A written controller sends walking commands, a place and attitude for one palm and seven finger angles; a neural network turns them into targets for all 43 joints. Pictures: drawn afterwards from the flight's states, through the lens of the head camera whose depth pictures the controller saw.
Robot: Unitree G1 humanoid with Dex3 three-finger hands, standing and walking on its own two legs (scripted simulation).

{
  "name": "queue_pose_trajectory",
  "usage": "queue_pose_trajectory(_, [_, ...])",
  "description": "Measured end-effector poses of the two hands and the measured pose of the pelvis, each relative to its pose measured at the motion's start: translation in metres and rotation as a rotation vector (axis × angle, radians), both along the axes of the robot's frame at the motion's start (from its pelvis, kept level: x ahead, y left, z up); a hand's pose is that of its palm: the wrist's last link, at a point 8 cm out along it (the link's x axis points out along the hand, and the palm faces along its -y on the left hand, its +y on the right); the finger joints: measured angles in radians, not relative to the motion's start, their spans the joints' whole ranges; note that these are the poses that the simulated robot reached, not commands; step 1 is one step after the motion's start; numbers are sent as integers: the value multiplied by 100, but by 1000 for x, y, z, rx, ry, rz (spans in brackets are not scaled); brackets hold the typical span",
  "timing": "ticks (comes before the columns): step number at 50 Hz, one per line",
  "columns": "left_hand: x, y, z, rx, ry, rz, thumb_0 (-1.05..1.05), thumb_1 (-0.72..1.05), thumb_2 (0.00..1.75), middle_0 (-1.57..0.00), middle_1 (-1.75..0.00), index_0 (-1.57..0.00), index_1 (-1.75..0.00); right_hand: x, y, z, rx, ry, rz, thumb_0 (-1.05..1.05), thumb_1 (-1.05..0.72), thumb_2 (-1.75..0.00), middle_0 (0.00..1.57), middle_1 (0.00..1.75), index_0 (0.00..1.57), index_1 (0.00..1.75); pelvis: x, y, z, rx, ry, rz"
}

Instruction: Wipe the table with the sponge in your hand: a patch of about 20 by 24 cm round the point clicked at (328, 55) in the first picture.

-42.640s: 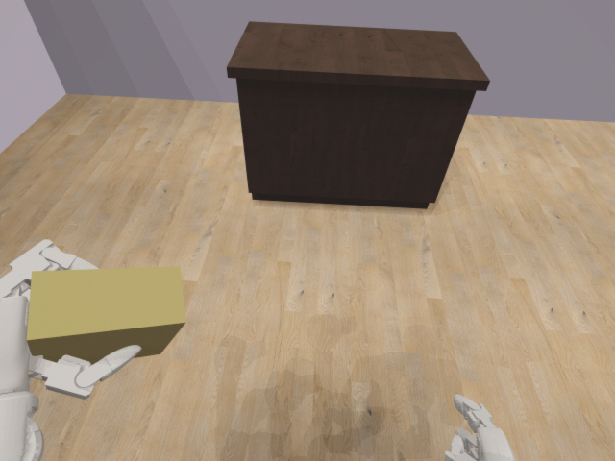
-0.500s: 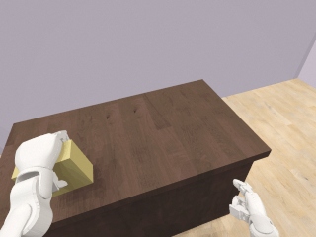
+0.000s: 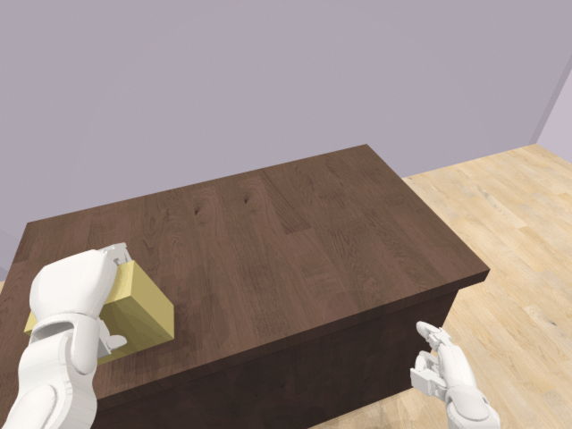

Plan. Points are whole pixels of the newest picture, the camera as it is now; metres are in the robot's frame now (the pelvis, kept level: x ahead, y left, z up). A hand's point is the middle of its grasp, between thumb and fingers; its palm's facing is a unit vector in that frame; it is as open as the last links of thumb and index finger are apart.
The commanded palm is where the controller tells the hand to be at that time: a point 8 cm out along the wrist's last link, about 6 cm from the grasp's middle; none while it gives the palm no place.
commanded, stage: bring the sponge back beside the body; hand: left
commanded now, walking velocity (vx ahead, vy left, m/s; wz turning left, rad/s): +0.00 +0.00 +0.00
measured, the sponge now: (116, 323) +0.20 +0.29 +0.07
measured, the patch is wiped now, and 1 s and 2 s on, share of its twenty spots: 1.00 1.00 1.00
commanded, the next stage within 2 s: step back with the hand held close in 0.64 s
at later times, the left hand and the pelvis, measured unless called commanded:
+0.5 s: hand (97, 317) +0.18 +0.28 +0.11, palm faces +0.13 -0.13 -0.98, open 9.8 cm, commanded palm +0.15 +0.27 +0.18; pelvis -0.01 +0.00 +0.00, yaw +0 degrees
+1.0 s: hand (118, 293) +0.20 +0.24 +0.16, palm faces +0.33 -0.85 -0.41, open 9.8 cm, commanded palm +0.15 +0.29 +0.18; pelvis -0.01 +0.01 -0.01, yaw +1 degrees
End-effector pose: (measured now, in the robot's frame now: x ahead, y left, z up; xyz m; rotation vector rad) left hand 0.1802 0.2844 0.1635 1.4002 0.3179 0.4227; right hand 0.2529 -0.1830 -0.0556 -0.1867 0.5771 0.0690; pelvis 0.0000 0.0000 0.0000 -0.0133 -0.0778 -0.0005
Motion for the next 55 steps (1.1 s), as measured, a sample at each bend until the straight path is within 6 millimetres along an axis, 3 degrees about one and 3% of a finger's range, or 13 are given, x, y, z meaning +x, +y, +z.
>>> queue_pose_trajectory(17, [-20, -7, 0, -16, -14, 3, -1, -49, 104, -75, -135, -77, -136, -3, -7, 3, -2, -22, -6, 1, -91, -90, 20, 30, 20, 30, -3, -3, -1, -2, -11, -1])
queue_pose_trajectory(39, [-23, -7, 0, -15, -25, 7, -1, -49, 104, -75, -135, -77, -136, -9, -8, 4, -2, -29, -10, 1, -91, -90, 20, 30, 20, 30, -8, -5, -1, -1, -19, -4])
queue_pose_trajectory(40, [-23, -5, -1, -194, -84, -17, -1, -49, 104, -75, -135, -77, -136, -10, -8, 5, -2, -33, -12, 1, -91, -90, 20, 30, 20, 30, -9, -5, -1, -5, -12, -1])
queue_pose_trajectory(42, [-20, -3, -3, -529, -222, -109, -1, -49, 104, -75, -135, -77, -136, -17, -8, 9, -11, -58, -11, 1, -91, -90, 20, 30, 20, 30, -11, -5, -3, -14, 21, 5])
queue_pose_trajectory(45, [-19, -5, -1, -756, -390, -237, -1, -49, 104, -75, -135, -77, -136, -36, -14, 7, -51, -48, -37, 1, -91, -90, 20, 30, 20, 30, -11, -4, -7, -24, 61, 8])
queue_pose_trajectory(49, [-21, -5, 8, -842, -534, -353, -1, -49, 104, -75, -135, -77, -136, -73, -30, -9, -122, 56, -114, 1, -91, -90, 20, 30, 20, 30, -10, 4, -12, -29, 93, 13])
queue_pose_trajectory(55, [-26, 16, 10, -805, -570, -369, -1, -49, 104, -75, -135, -77, -136, -128, -48, -31, -175, 213, -234, 1, -91, -90, 20, 30, 20, 30, -13, 18, -14, -27, 116, 7])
